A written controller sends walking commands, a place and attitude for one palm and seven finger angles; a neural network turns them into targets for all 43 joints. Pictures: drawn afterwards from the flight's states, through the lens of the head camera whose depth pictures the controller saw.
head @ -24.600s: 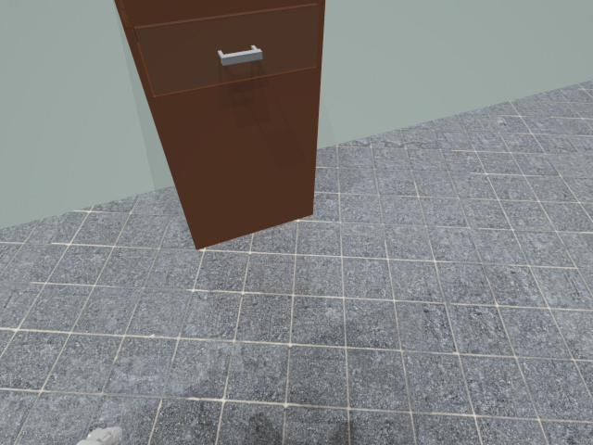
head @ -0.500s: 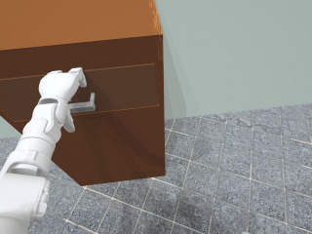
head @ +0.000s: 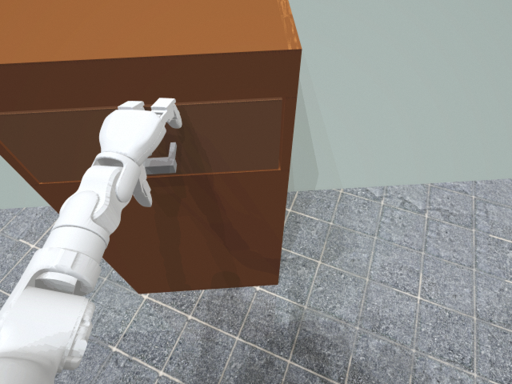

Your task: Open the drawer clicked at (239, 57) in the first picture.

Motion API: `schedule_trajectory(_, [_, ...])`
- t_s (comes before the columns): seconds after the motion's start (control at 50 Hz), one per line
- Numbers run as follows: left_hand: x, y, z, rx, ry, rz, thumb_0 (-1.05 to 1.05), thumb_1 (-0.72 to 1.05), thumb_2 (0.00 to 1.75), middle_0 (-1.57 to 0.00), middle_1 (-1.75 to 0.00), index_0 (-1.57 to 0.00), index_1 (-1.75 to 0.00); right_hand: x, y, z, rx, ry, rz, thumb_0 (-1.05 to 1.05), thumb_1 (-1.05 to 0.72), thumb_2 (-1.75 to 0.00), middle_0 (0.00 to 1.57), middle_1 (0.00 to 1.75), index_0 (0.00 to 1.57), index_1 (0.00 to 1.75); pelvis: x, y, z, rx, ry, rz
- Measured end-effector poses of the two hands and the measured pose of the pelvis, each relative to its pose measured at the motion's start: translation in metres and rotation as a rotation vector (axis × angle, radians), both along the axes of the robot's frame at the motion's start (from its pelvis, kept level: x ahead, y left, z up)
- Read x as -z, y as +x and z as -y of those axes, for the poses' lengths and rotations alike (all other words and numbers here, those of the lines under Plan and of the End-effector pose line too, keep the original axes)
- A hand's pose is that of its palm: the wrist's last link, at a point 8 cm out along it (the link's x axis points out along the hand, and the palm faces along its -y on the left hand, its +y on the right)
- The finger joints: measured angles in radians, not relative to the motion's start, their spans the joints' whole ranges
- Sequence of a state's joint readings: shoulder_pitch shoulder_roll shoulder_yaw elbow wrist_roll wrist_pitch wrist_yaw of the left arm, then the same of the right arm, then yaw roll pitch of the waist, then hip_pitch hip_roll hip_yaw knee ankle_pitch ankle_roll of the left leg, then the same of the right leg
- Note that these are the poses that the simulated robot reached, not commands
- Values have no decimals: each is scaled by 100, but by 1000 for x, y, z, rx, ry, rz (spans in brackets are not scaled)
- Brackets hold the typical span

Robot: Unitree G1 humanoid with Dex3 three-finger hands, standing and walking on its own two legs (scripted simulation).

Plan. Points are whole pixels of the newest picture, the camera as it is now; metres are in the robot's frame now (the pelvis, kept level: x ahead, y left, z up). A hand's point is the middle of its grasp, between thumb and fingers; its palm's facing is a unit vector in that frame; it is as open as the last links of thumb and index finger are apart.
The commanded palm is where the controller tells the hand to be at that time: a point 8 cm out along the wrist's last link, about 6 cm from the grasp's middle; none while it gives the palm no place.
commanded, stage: move the hooked fingers above the handle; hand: left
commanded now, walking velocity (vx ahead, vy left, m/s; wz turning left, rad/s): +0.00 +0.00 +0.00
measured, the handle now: (144, 157) +0.49 +0.22 +0.05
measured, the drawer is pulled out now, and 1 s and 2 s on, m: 0.00 0.00 0.00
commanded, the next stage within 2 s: none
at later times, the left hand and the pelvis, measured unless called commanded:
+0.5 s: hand (132, 174) +0.42 +0.21 +0.09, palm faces -0.12 -0.01 -0.99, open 13.8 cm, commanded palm +0.43 +0.24 +0.17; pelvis -0.01 -0.01 +0.00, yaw +2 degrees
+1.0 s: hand (132, 149) +0.45 +0.21 +0.12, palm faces -0.04 +0.00 -1.00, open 13.6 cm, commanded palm +0.42 +0.26 +0.16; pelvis -0.02 -0.02 +0.01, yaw -2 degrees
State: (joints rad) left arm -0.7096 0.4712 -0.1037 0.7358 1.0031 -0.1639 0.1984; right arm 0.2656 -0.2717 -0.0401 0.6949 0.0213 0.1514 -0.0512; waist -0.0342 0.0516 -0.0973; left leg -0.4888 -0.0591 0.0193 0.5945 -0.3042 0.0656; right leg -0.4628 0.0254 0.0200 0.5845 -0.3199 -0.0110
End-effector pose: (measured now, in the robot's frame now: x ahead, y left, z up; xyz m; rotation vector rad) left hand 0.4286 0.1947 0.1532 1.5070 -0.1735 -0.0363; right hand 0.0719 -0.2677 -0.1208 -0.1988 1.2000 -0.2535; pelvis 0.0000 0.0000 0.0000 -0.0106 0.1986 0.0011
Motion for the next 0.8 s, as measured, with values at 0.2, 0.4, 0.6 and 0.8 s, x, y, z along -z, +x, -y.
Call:
schedule_trajectory(0.2, [-22, 0, -23, -244, 50, -38, 0, -49, 30, -41, -123, -40, -126, 8, 9, -34, 21, 117, 39, 0, -91, -89, 20, 30, 20, 30, -7, -5, 3, 28, 9, 39])
schedule_trajectory(0.4, [-4, -19, -65, -269, 106, -259, 0, -49, 30, -33, -120, -34, -122, -11, 1, 6, -22, -12, 37, 0, -91, -89, 20, 30, 21, 30, -7, -6, 11, -17, 4, 50])
schedule_trajectory(0.6, [-4, -4, -3, 22, -4, -5, 0, -49, 30, -34, -121, -33, -120, -10, -8, 25, 1, -75, -3, 0, -91, -89, 20, 29, 20, 30, 1, -7, 7, -15, 1, 4])
schedule_trajectory(0.8, [-17, 4, 12, -134, 56, -5, 0, -49, 30, -50, -128, -36, -128, 9, -5, -14, 27, 71, -4, 0, -91, -89, 20, 30, 20, 30, -5, -11, 10, 24, 9, 23])
